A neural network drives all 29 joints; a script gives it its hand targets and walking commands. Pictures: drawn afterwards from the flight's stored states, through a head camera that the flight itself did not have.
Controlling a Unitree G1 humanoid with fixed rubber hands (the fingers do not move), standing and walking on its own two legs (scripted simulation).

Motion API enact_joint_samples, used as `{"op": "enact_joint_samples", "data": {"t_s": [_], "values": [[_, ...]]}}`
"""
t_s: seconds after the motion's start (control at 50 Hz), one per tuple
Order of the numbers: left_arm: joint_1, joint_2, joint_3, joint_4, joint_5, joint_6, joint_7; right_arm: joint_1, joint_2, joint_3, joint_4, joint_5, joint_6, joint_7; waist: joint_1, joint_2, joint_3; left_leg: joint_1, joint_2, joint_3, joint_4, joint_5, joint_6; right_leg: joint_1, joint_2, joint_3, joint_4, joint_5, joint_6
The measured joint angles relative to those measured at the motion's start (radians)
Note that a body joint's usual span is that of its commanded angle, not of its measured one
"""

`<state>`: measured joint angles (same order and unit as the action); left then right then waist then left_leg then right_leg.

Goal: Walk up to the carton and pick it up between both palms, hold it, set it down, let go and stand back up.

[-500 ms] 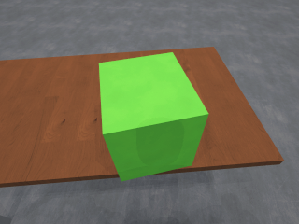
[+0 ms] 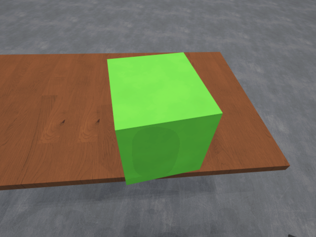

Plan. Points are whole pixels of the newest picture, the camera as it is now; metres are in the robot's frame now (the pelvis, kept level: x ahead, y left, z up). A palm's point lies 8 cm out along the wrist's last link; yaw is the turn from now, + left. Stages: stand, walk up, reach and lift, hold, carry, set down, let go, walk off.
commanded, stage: walk up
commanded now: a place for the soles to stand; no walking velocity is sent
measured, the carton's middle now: (155, 117) +0.44 +0.02 +0.06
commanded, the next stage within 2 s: reach and lift in 1.08 s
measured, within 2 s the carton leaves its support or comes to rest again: neither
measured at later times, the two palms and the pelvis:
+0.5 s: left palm out of the picture +0.13 +0.32 -0.08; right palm out of the picture +0.13 -0.33 -0.06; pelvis +0.02 -0.01 +0.01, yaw +0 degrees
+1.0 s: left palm out of the picture +0.16 +0.32 -0.08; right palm out of the picture +0.14 -0.32 -0.06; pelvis +0.03 +0.00 +0.01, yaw +0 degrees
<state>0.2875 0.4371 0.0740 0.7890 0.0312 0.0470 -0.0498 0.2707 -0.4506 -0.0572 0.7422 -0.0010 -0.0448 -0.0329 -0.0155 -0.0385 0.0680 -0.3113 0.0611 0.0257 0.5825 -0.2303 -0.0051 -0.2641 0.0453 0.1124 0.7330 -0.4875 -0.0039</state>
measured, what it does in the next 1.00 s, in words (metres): steps on the spot: right foot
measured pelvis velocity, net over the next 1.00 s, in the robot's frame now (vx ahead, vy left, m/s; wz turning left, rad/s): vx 0.03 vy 0.00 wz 0.00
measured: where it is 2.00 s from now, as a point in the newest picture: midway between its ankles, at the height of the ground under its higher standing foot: outside the picture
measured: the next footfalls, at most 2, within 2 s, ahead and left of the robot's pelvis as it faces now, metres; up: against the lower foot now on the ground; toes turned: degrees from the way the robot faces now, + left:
right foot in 0.02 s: +0.06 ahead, -0.13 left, +0.00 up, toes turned +6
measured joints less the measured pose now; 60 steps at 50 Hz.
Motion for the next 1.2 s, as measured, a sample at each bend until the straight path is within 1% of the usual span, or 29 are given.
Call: {"op": "enact_joint_samples", "data": {"t_s": [0.02,0.04,0.06,0.1,0.14,0.18,0.22,0.26,0.28,0.32,0.36,0.38,0.4,0.42,0.44,0.46,0.5,0.54,0.56,0.84,1.08,1.1,1.14,1.16,1.2], "values": [[0.013,0.0,0.0,0.008,0.0,-0.007,0.0,-0.005,0.0,0.0,0.0,0.0,0.005,0.004,0.0,0.001,0.001,-0.003,0.001,0.001,0.011,-0.007,0.0,0.036,-0.001,0.0,-0.088,0.023,-0.006],[0.024,-0.003,0.0,0.021,0.0,-0.015,0.001,-0.011,0.0,0.0,0.001,0.0,0.013,0.007,-0.001,0.008,0.004,-0.004,0.006,-0.001,0.031,-0.03,0.0,0.049,0.003,-0.002,-0.126,0.119,-0.009],[0.035,-0.007,0.0,0.034,0.0,-0.02,0.002,-0.012,0.0,0.003,0.001,0.0,0.021,0.008,-0.002,0.015,0.005,-0.004,0.009,-0.004,0.055,-0.087,0.003,0.054,0.009,-0.004,-0.13,0.165,-0.011],[0.049,-0.008,0.0,0.043,0.0,-0.025,0.005,-0.011,0.0,0.012,0.0,0.0,0.031,0.009,-0.001,0.019,0.004,-0.005,-0.002,-0.01,0.105,-0.193,0.003,0.076,0.007,-0.003,-0.158,0.177,-0.019],[0.045,-0.008,0.0,0.043,0.0,-0.037,0.01,-0.012,0.0,0.012,0.0,0.0,0.032,0.011,-0.002,0.021,0.005,-0.005,-0.006,-0.012,0.119,-0.226,0.003,0.088,0.002,-0.003,-0.205,0.185,-0.026],[0.028,-0.008,0.0,0.043,0.0,-0.046,0.013,-0.012,-0.001,0.012,0.0,0.0,0.03,0.015,-0.002,0.023,0.005,-0.004,-0.006,-0.012,0.108,-0.197,0.003,0.082,0.002,-0.004,-0.235,0.203,-0.021],[0.006,-0.009,0.0,0.043,0.0,-0.05,0.013,-0.012,-0.001,0.012,-0.001,0.0,0.025,0.015,-0.003,0.024,0.005,0.012,-0.009,-0.013,0.034,-0.138,0.003,0.064,0.002,-0.005,-0.238,0.208,-0.016],[-0.017,-0.009,0.0,0.043,0.0,-0.05,0.014,-0.012,-0.001,0.011,-0.001,0.0,0.014,0.014,-0.004,0.024,0.005,0.046,-0.01,-0.014,-0.077,-0.016,0.004,0.04,0.005,-0.005,-0.203,0.19,-0.01],[-0.033,-0.009,0.0,0.043,0.0,-0.049,0.014,-0.012,0.001,0.013,0.0,0.0,0.01,0.011,-0.003,0.017,0.006,0.049,-0.014,-0.011,-0.085,0.026,-0.001,0.029,0.001,-0.004,-0.176,0.177,-0.007],[-0.065,-0.009,0.0,0.043,0.0,-0.048,0.015,-0.012,0.002,0.016,0.001,0.0,0.005,0.007,-0.003,0.007,0.006,0.061,-0.019,-0.01,-0.085,0.013,-0.011,0.01,-0.003,-0.005,-0.118,0.208,-0.008],[-0.092,-0.009,0.0,0.043,0.0,-0.047,0.015,-0.013,0.002,0.015,0.001,0.0,0.002,0.006,-0.002,0.007,0.001,0.07,-0.018,-0.011,-0.084,-0.009,-0.012,0.005,-0.004,-0.004,-0.093,0.12,-0.01],[-0.101,-0.008,0.0,0.042,0.0,-0.048,0.015,-0.015,0.002,0.015,0.001,0.0,0.002,0.006,-0.001,0.006,-0.001,0.07,-0.018,-0.011,-0.081,-0.016,-0.012,0.008,-0.007,-0.003,-0.114,0.089,-0.016],[-0.107,-0.008,0.0,0.042,0.0,-0.049,0.015,-0.02,0.002,0.015,0.001,0.0,0.002,0.008,-0.001,0.006,-0.002,0.069,-0.018,-0.01,-0.076,-0.02,-0.012,0.021,-0.012,-0.002,-0.166,0.104,-0.021],[-0.109,-0.008,0.0,0.042,0.0,-0.052,0.015,-0.024,0.002,0.015,0.001,0.0,0.002,0.011,-0.001,0.006,-0.001,0.07,-0.017,-0.01,-0.068,-0.025,-0.012,0.034,-0.014,-0.003,-0.204,0.189,-0.018],[-0.108,-0.009,0.0,0.043,0.0,-0.056,0.015,-0.03,0.002,0.016,0.001,0.0,0.003,0.012,-0.002,0.009,-0.001,0.07,-0.016,-0.011,-0.061,-0.026,-0.012,0.037,-0.013,-0.004,-0.21,0.234,-0.009],[-0.108,-0.009,0.0,0.046,0.0,-0.059,0.015,-0.034,0.002,0.017,0.001,0.0,0.003,0.014,-0.002,0.012,-0.002,0.07,-0.015,-0.011,-0.059,-0.03,-0.012,0.038,-0.013,-0.004,-0.211,0.239,-0.002],[-0.11,-0.009,0.0,0.047,0.0,-0.06,0.015,-0.04,0.002,0.017,0.001,0.0,0.003,0.015,-0.002,0.019,-0.003,0.07,-0.015,-0.011,-0.062,-0.064,-0.012,0.038,-0.013,-0.004,-0.212,0.22,0.003],[-0.119,-0.009,0.0,0.049,0.0,-0.058,0.015,-0.04,0.002,0.019,0.002,0.0,0.003,0.016,-0.002,0.025,-0.003,0.07,-0.015,-0.011,-0.072,-0.012,-0.014,0.034,-0.013,-0.004,-0.202,0.204,0.009],[-0.125,-0.009,0.0,0.05,0.0,-0.056,0.015,-0.04,0.002,0.024,0.002,0.0,0.003,0.017,-0.002,0.024,-0.003,0.07,-0.016,-0.011,-0.073,-0.009,-0.017,0.035,-0.013,-0.004,-0.203,0.202,0.009],[-0.172,-0.009,0.0,0.066,0.0,-0.051,0.015,-0.05,0.002,0.029,0.002,0.0,0.0,0.019,-0.002,0.024,-0.003,0.07,-0.015,-0.01,-0.073,-0.027,-0.018,0.047,-0.015,-0.004,-0.233,0.215,0.012],[-0.171,-0.009,0.0,0.079,0.0,-0.048,0.015,-0.051,0.002,0.03,0.002,0.0,0.0,0.019,-0.002,0.024,-0.003,0.07,-0.015,-0.01,-0.073,-0.026,-0.018,0.05,-0.016,-0.004,-0.238,0.218,0.014],[-0.171,-0.009,0.0,0.072,0.0,-0.029,0.017,-0.057,0.004,0.021,0.015,-0.001,-0.017,0.025,-0.002,0.024,-0.002,0.07,-0.015,-0.01,-0.071,-0.027,-0.019,0.049,-0.016,-0.004,-0.236,0.217,0.013],[-0.187,-0.009,0.0,0.014,0.0,0.096,0.037,-0.101,0.015,-0.038,0.093,-0.007,-0.095,0.059,-0.002,0.023,0.013,0.071,-0.016,-0.009,-0.049,-0.037,-0.022,0.044,-0.016,-0.004,-0.203,0.202,0.009],[-0.198,-0.01,0.0,-0.023,0.0,0.151,0.046,-0.123,0.015,-0.064,0.118,-0.01,-0.119,0.074,-0.002,0.023,0.022,0.071,-0.017,-0.008,-0.033,-0.045,-0.023,0.042,-0.016,-0.004,-0.182,0.191,0.007],[-0.221,-0.012,0.0,-0.102,0.0,0.23,0.055,-0.152,0.016,-0.099,0.136,-0.01,-0.15,0.092,-0.002,0.023,0.026,0.071,-0.017,-0.008,-0.009,-0.061,-0.024,0.039,-0.016,-0.004,-0.152,0.173,0.01]]}}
